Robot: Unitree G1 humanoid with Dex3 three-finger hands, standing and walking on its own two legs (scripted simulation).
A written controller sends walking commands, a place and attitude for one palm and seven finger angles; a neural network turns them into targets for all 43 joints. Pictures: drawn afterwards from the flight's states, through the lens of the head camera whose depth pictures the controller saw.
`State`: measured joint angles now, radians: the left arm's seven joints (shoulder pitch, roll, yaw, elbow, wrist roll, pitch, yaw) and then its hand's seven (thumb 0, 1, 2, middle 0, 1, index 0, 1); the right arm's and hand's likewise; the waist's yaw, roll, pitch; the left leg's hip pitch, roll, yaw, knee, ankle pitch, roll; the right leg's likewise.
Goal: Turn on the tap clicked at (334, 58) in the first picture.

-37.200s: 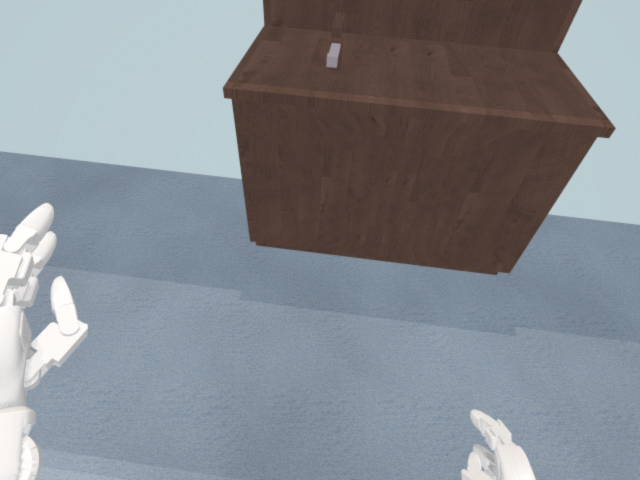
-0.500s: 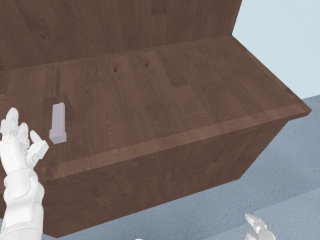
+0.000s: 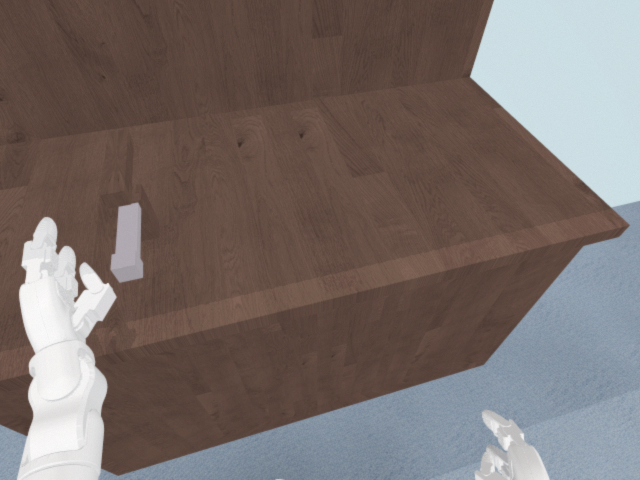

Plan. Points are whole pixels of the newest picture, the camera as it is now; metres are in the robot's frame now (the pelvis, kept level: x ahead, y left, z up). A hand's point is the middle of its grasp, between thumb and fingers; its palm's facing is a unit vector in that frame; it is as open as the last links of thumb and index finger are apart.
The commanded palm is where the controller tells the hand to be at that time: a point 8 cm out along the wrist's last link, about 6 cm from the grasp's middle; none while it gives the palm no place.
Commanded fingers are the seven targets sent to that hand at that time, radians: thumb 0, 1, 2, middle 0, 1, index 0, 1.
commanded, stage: push the lever round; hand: left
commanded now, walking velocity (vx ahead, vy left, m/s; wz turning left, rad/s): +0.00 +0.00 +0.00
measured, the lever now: (127, 266) +0.34 +0.28 +0.08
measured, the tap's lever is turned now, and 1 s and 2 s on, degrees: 0 22 49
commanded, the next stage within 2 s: none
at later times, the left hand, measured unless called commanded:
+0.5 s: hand (139, 282) +0.32 +0.25 +0.08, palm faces +0.55 -0.84 -0.07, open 7.8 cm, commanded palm +0.27 +0.28 +0.08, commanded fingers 0.00 0.90 0.90 -0.15 -0.15 -0.15 -0.15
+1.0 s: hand (167, 273) +0.33 +0.22 +0.08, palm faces +0.62 -0.79 -0.06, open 7.7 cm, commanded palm +0.29 +0.25 +0.08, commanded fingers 0.00 0.90 0.90 -0.15 -0.15 -0.15 -0.15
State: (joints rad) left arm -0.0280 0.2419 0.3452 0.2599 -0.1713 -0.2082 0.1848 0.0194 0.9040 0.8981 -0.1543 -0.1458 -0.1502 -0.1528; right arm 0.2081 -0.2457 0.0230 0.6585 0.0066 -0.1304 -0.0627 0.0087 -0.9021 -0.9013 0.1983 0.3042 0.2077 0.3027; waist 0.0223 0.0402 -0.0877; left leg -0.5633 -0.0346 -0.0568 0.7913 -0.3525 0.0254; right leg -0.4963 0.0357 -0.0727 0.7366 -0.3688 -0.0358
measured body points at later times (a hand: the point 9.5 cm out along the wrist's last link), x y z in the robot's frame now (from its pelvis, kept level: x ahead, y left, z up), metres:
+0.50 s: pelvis +0.00 -0.01 +0.00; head +0.03 -0.01 +0.45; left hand +0.28 +0.29 +0.09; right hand +0.15 -0.25 -0.10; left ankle +0.03 +0.10 -0.71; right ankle +0.00 -0.10 -0.71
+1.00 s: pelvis +0.00 -0.01 +0.00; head +0.03 -0.02 +0.45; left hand +0.30 +0.26 +0.08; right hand +0.17 -0.25 -0.10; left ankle +0.03 +0.10 -0.71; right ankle +0.00 -0.10 -0.71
